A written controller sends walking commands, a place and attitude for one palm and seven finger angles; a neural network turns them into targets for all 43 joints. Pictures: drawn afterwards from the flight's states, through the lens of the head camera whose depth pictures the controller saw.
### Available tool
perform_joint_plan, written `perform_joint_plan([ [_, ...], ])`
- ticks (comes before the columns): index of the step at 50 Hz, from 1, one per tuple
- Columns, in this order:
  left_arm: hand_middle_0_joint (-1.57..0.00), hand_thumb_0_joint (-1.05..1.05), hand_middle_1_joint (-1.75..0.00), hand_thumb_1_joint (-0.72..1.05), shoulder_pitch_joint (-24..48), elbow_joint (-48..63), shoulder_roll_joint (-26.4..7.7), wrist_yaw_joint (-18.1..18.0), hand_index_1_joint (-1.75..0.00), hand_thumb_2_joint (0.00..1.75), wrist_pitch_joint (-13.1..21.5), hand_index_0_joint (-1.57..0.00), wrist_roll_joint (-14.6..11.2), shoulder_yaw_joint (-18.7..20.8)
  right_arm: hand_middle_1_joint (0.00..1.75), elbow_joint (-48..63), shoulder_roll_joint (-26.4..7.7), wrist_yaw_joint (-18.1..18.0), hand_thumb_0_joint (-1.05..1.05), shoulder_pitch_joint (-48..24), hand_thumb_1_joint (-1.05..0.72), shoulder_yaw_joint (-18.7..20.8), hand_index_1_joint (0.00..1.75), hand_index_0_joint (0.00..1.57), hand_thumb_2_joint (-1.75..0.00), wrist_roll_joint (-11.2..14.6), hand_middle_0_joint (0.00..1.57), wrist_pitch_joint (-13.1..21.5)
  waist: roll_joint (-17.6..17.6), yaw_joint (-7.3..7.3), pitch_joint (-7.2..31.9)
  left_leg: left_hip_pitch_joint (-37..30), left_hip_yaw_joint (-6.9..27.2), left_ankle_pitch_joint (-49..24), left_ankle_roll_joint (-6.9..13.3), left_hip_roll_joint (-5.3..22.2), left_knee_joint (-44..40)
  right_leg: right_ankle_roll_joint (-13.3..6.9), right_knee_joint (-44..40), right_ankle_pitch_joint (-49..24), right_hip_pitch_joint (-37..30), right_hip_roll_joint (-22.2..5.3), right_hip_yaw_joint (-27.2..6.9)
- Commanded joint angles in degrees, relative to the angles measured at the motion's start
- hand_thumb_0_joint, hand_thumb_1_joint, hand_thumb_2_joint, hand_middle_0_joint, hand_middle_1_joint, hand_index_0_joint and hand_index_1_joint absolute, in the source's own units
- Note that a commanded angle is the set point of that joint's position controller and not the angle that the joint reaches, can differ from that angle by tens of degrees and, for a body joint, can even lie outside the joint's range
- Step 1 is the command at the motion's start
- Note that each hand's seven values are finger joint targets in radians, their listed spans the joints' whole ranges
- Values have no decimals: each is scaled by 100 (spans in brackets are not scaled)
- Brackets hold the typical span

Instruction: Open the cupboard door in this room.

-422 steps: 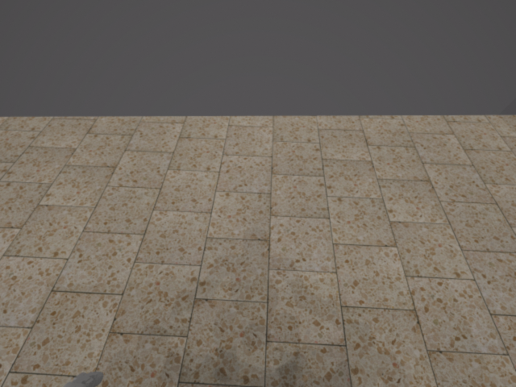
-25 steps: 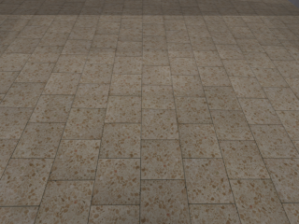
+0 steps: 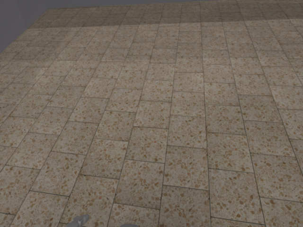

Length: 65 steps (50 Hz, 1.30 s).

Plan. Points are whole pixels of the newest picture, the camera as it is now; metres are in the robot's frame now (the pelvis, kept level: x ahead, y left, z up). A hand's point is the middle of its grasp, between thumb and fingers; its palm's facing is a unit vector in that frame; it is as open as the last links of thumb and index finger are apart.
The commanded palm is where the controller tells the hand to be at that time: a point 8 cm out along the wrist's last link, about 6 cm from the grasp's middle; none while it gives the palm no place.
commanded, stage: turn or walk to find it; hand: left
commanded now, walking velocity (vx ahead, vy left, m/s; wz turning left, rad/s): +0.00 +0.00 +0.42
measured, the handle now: out of the picture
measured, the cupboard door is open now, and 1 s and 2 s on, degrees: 0 0 0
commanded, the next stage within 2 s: stand and wait in 1.98 s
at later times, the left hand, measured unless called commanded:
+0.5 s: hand out of the picture -0.07 +0.24 -0.18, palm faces +0.28 -0.93 -0.26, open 7.4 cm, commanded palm none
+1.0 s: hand out of the picture -0.02 +0.19 -0.14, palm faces +0.41 -0.87 -0.28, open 7.4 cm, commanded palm none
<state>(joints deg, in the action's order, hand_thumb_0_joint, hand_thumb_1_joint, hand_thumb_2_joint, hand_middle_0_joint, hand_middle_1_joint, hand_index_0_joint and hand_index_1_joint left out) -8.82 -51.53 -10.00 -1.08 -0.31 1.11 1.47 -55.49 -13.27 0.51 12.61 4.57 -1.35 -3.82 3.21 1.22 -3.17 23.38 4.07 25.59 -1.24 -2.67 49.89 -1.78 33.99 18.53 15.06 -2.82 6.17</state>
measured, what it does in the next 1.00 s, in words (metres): steps on the spot, turning left: left foot, then right foot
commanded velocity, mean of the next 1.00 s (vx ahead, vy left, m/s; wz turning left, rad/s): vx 0.00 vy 0.00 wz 0.42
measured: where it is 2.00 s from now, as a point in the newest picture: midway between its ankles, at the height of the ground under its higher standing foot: outside the picture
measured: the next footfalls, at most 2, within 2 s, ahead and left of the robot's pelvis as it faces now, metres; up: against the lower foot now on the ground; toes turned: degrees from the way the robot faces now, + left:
left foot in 0.42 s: -0.02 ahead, +0.14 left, +0.00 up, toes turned +16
right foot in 0.84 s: +0.04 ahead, -0.10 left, +0.00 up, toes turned +16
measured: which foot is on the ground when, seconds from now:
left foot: up 0.00-0.40, down 0.42-0.84, up 0.86-1.00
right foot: down 0.00-0.42, up 0.44-0.82, down 0.84-1.00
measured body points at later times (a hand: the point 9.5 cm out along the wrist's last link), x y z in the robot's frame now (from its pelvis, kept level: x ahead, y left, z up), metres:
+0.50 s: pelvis -0.03 +0.03 +0.00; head +0.00 +0.05 +0.44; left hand -0.08 +0.29 -0.16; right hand +0.14 -0.19 -0.13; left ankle -0.06 +0.13 -0.73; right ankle -0.02 -0.10 -0.69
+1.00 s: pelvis -0.03 -0.02 +0.01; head +0.01 -0.05 +0.45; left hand -0.04 +0.24 -0.12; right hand +0.11 -0.24 -0.16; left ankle -0.11 +0.11 -0.64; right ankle +0.00 -0.11 -0.73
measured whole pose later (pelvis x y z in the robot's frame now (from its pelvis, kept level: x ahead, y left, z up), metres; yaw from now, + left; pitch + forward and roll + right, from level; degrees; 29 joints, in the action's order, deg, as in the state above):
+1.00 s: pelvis -0.03 -0.02 +0.01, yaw +25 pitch -1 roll +2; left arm -10.5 -52.3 -9.1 -1.2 -0.2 1.2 1.1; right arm -56.5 -14.3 1.0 12.8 5.2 -1.5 -4.4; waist 3.1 1.4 -3.7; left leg 28.0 2.2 23.1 -2.7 -0.9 66.0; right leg -1.7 30.9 17.3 12.6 -4.2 8.5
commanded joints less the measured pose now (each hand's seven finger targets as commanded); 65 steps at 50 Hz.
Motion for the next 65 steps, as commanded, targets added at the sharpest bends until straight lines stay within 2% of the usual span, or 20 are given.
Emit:
perform_joint_plan([
  [1,-20,0,-30,90,15,369,-1024,-89,-30,90,100,-20,-7,285,30,311,-478,36,0,21,-90,136,30,20,-90,-9,20,66,-1042,6,-9,873,19,-339,-117,352,2058,-462,-1742,-1274,-254,-1571,-1098],
  [7,-20,0,-30,90,-602,116,-1079,-99,-30,90,127,-20,24,302,30,292,-419,39,0,-241,-90,59,30,20,-90,15,20,50,-1184,-249,168,757,-303,-278,-313,464,1352,-530,-1556,-2252,-844,-1629,-634],
  [15,-20,0,-30,90,-891,-145,-1371,-77,-30,90,52,-20,78,401,30,382,-305,20,0,-622,-90,-81,30,20,-90,95,20,157,-1482,-444,481,-29,-793,158,-179,417,-608,-665,-1088,-3115,-1191,-1819,-424],
  [18,-20,0,-30,90,-695,-207,-1393,-63,-30,90,9,-20,39,419,30,307,-363,1,0,-243,-90,-79,30,20,-90,93,20,214,-1408,-173,593,-900,-957,-723,-89,415,-1875,-336,-615,-2670,-796,-1751,-85],
  [19,-20,0,-30,90,-708,-185,-1312,-48,-30,90,-27,-20,-5,400,30,272,-523,10,0,-75,-90,-50,30,20,-90,75,20,258,-968,-62,676,-1570,-854,-1429,2,500,-2600,-59,-157,-2202,-315,-1594,122],
  [21,-20,0,-30,90,-568,162,-746,-1,-30,90,-101,-20,-39,257,30,274,-1444,-28,0,307,-90,139,30,20,-90,26,20,293,1465,152,627,-2355,1625,-4099,1073,2584,-3178,592,1881,1807,1673,-467,366],
  [22,-20,0,-30,90,-153,221,-840,-47,-30,90,-183,-20,4,240,30,152,-1393,-100,0,461,-90,146,30,20,-90,14,20,288,1073,316,546,-1913,1620,-3865,1272,2580,-3204,561,2514,1796,1589,-450,-177],
  [27,-20,0,-30,90,-420,-69,-844,52,-30,90,-164,-20,-13,282,30,388,-965,-157,0,-396,-90,5,30,20,-90,38,20,349,504,-117,390,-1657,565,-3698,1006,1615,-3062,636,2864,549,1505,-347,-396],
  [34,-20,0,-30,90,-47,193,-733,18,-30,90,-156,-20,-42,244,30,380,-1001,-133,0,-90,-90,85,30,20,-90,-1,20,306,544,55,382,-1621,1011,-3576,1143,1633,-2985,666,1731,789,1135,-167,-407],
  [39,-20,0,-30,90,-497,154,-719,-8,-30,90,-54,-20,-76,241,30,476,-983,-109,0,-249,-90,143,30,20,-90,0,20,259,551,-168,636,-1157,1203,-3646,943,1366,-2490,577,-113,35,-62,98,-247],
  [40,-20,0,-30,90,-716,109,-783,-16,-30,90,-3,-20,-67,264,30,506,-932,-102,0,-294,-90,140,30,20,-90,31,20,260,349,-294,719,-877,1080,-3234,724,1159,-2202,558,-938,-611,-618,27,-243],
  [41,-20,0,-30,90,-875,73,-1091,-51,-30,90,70,-20,-16,313,30,523,-666,-70,0,-181,-90,118,30,20,-90,85,20,278,-355,-334,861,-137,726,-2222,386,770,-1571,382,-1462,-1058,-1468,-680,-879],
  [42,-20,0,-30,90,-962,79,-1596,-95,-30,90,108,-20,61,414,30,692,-280,-32,0,-174,-90,36,30,20,-90,89,20,287,-1915,-382,756,944,-163,190,-18,-70,-414,-210,-1613,-1945,-1851,-2095,-2242],
  [43,-20,0,-30,90,-961,129,-1606,-110,-30,90,98,-20,7,445,30,725,-537,-68,0,-327,-90,120,30,20,-90,36,20,176,-2025,-477,677,802,58,892,-27,92,672,-642,-1748,-2118,-1016,-2564,-2378],
  [45,-20,0,-30,90,-375,259,-1267,-104,-30,90,81,-20,-4,364,30,489,-531,-22,0,-321,-90,155,30,20,-90,18,20,95,-1153,-204,157,889,153,268,-33,254,1851,-649,-1720,-1643,-432,-1973,-1737],
  [48,-20,0,-30,90,-60,328,-972,-97,-30,90,116,-20,1,272,30,262,-434,51,0,44,-90,129,30,20,-90,13,20,56,-1180,-7,72,819,-80,-443,-177,390,2098,-393,-1634,-1779,-367,-1518,-779],
  [58,-20,0,-30,90,-859,-83,-1298,-78,-30,90,71,-20,72,360,30,355,-302,39,0,-605,-90,-36,30,20,-90,73,20,120,-1410,-434,327,282,-677,139,-248,445,-39,-603,-1248,-2908,-1126,-1769,-431],
  [62,-20,0,-30,90,-759,-155,-1417,-68,-30,90,19,-20,63,412,30,326,-313,0,0,-349,-90,-72,30,20,-90,96,20,206,-1460,-286,564,-493,-960,-289,-134,370,-1385,-445,-743,-3079,-1023,-1787,-219],
  [64,-20,0,-30,90,-654,-123,-1274,-46,-30,90,-38,-20,-26,400,30,237,-583,13,0,65,-90,-21,30,20,-90,74,20,290,-718,1,752,-1734,-699,-1682,24,625,-2746,52,166,-2145,-225,-1484,226],
  [65,-20,0,-30,90,-756,42,-934,-12,-30,90,-84,-20,-65,363,30,277,-1159,-5,0,193,-90,113,30,20,-90,20,20,337,916,53,807,-2486,1030,-3137,580,1921,-2967,495,1234,31,1171,-753,536],
])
